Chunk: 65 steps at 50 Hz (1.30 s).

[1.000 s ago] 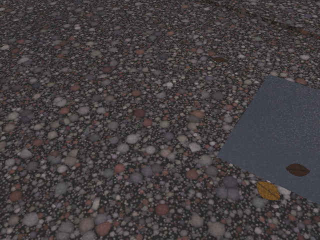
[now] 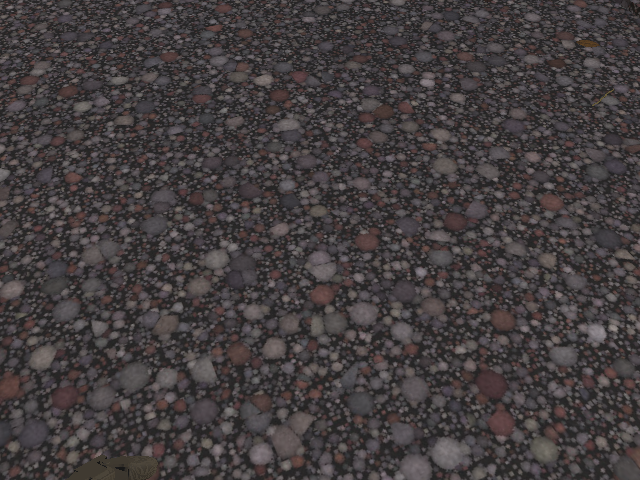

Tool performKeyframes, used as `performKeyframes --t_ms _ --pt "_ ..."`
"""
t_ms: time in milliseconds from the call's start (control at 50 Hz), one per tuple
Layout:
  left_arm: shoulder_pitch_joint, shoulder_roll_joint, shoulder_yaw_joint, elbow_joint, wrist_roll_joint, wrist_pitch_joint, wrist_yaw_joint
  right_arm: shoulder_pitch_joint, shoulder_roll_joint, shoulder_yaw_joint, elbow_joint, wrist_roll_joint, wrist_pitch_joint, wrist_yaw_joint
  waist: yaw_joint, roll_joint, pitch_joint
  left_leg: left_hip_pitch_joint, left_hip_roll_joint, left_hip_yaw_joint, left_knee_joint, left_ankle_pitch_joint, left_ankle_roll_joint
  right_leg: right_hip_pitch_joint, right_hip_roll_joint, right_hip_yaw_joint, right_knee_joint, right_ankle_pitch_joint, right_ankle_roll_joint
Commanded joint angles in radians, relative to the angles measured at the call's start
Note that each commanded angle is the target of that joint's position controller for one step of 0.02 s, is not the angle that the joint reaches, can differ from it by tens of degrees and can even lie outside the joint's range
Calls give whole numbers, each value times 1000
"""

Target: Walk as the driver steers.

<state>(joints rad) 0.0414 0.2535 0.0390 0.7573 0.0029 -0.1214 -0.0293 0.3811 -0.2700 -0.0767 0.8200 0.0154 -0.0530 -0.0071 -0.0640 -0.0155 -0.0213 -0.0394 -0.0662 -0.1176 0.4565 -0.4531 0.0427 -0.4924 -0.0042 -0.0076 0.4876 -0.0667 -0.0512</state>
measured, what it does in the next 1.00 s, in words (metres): walks ahead: left foot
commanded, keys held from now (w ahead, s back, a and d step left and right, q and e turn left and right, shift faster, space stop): w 1.00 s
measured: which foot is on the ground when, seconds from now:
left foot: down 0.00-0.02, up 0.04-0.52, down 0.54-1.00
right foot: down 0.00-0.56, up 0.58-1.00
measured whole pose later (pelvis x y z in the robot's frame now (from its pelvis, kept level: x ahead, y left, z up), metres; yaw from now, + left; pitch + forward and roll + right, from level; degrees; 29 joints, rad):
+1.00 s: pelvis +0.55 +0.01 +0.01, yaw +0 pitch +3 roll +2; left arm 0.04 0.25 0.03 0.76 -0.01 -0.07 -0.03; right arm 0.38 -0.27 -0.06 0.90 0.02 -0.07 0.00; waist -0.08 -0.04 0.00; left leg 0.02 -0.05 0.04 0.24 -0.31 0.02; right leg -0.61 -0.08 0.01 0.55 0.03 -0.03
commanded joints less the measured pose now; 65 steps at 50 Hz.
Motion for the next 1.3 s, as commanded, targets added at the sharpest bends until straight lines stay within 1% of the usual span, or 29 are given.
performKeyframes --t_ms 20,40,60,80,140,200,340,460,500,520,540,560,580,600,620,640,660,740,860,960,1020,1060,1080,1100,1120,1140,1160,1200,1300 --pt "380 288 93 30 12 -6 7 113 -20 12 -71 -1 -23 2 139 -216 -341 -529 -2 34 686 241 -6 844 -346 537 -41 -114 -271" --pt "416 211 74 50 -14 2 0 89 -58 9 -62 7 -35 4 164 -252 -344 -702 -11 -43 814 -111 -6 875 -381 773 -188 -341 -282" --pt "338 159 57 34 -21 6 3 -15 -132 -9 -85 21 -41 8 166 -143 -178 -784 52 -49 870 -38 5 747 -353 656 -208 -431 -227" --pt "256 142 47 13 -10 14 6 -93 -128 -7 -106 15 -41 5 141 -59 -89 -767 107 -1 839 54 9 596 -316 531 -224 -369 -193" --pt "172 95 28 6 9 10 1 -94 -89 -11 -105 -8 -26 1 67 -71 -1 -631 180 23 687 183 1 342 -217 336 -305 -147 -172" --pt "204 128 36 29 0 2 7 -111 -61 -5 -109 -12 -17 -4 59 -62 7 -654 193 49 593 264 -25 322 -204 238 -342 24 -191" --pt "320 162 40 82 -19 24 26 -337 -20 14 -161 -7 -32 14 134 -43 44 -629 157 99 191 559 -43 388 -165 98 -348 138 -145" --pt "388 180 46 126 -23 58 35 -460 -36 17 -217 4 -51 52 150 -55 82 -645 120 112 59 441 0 564 -246 127 -255 222 -136" --pt "359 200 52 124 -24 65 40 -382 -72 2 -201 0 -55 54 92 -81 29 -498 79 143 30 377 33 580 -242 112 -159 451 -114" --pt "337 197 49 119 -24 70 41 -258 -106 -17 -164 -3 -55 49 22 -77 -48 -314 50 169 0 402 61 553 -204 76 -25 594 -92" --pt "322 173 38 101 -15 68 43 -74 -164 -39 -116 -13 -54 38 -55 -51 -177 -12 124 96 45 451 111 401 -158 43 195 511 -60" --pt "407 76 7 71 2 50 39 60 -269 -62 -96 -32 -49 28 -47 157 -342 409 388 -297 58 436 243 16 -17 -12 585 64 5" --pt "438 69 -1 91 -10 26 28 88 -219 -49 -78 -10 -42 29 -46 287 -439 511 485 -622 -88 303 335 -189 61 97 788 -505 23" --pt "351 164 25 71 -36 10 21 23 -159 -29 -85 -3 -37 26 -51 196 -281 395 441 -509 -121 214 281 -293 -8 130 856 -468 14" --pt "263 169 26 46 -45 4 19 -51 -130 -18 -97 -4 -34 22 -30 131 -158 234 397 -360 -147 238 240 -299 -60 96 825 -373 7" --pt "223 152 26 38 -31 6 22 -114 -106 -9 -98 -11 -34 27 6 64 -70 75 352 -265 -189 307 218 -262 -96 75 754 -302 13" --pt "226 147 33 40 -18 18 27 -153 -78 0 -102 -19 -39 31 42 73 -32 -28 315 -200 -226 365 201 -204 -125 80 693 -254 18" --pt "247 91 26 39 -9 55 34 -158 -103 -8 -71 -16 -59 33 94 84 7 -168 283 -74 -314 484 217 -151 -144 66 578 -148 51" --pt "31 59 12 -20 -7 42 20 -72 -143 -14 -16 -5 -48 12 28 67 52 -144 232 56 -330 507 164 -136 -107 25 199 171 57" --pt "-96 76 11 -75 -18 32 -5 9 -164 -19 40 6 -27 7 -11 73 82 26 303 27 -267 486 151 -169 -80 27 62 114 27" --pt "-46 110 22 -74 -16 24 -16 -6 -183 -26 53 7 -11 0 35 100 46 95 324 21 -169 665 121 -66 -45 1 17 -3 -15" --pt "212 186 62 -1 -7 21 -3 -20 -153 -12 47 3 -2 -4 156 75 -117 -14 236 82 137 836 73 337 -31 -11 6 29 -72" --pt "364 283 87 18 15 22 6 50 -67 18 18 -11 -14 1 173 -88 -290 -360 127 137 517 519 12 752 -285 316 29 16 -188" --pt "411 270 83 35 0 30 3 111 -15 37 36 -7 -35 7 167 -263 -401 -608 9 49 746 -130 -16 917 -416 674 -114 -155 -271" --pt "388 191 61 31 -6 33 8 22 -128 5 32 23 -45 11 193 -161 -291 -712 61 -32 849 -113 -4 838 -386 615 -153 -263 -222" --pt "310 166 52 20 -7 32 13 -59 -150 -3 4 35 -49 11 173 -118 -157 -746 111 -2 839 -14 5 689 -361 470 -181 -237 -181" --pt "238 136 43 13 -2 30 13 -99 -141 -4 0 25 -45 5 141 -68 -84 -708 153 16 788 72 3 548 -323 370 -221 -183 -159" --pt "166 92 33 15 13 16 9 -68 -106 -11 13 17 -17 -1 78 -98 -19 -598 198 8 720 170 -4 378 -267 225 -299 -100 -133" --pt "176 116 48 57 19 0 21 -106 -58 -11 -4 11 17 -5 56 -50 40 -661 200 -15 607 335 -27 343 -252 24 -363 108 -137"
Keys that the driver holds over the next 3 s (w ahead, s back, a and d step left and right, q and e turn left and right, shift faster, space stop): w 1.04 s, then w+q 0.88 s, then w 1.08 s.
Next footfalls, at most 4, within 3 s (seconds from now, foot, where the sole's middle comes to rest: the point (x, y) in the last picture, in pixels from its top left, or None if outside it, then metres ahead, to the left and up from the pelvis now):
0.54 left None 0.47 0.12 -0.76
1.06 right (365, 356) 0.76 -0.12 -0.76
1.62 left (248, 271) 1.02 0.15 -0.76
2.10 right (272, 176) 1.37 0.09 -0.76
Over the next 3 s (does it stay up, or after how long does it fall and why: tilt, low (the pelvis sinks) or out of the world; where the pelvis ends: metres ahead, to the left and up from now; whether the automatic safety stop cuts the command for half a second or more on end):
stays up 1.57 0.38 0.02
